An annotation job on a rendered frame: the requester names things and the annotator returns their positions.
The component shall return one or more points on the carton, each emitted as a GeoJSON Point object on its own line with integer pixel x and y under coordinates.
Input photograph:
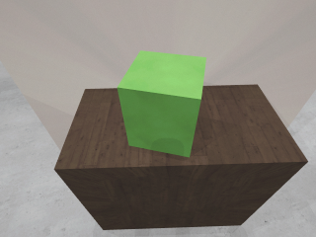
{"type": "Point", "coordinates": [160, 96]}

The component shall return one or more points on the pedestal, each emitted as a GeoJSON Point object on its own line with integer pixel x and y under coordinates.
{"type": "Point", "coordinates": [241, 155]}

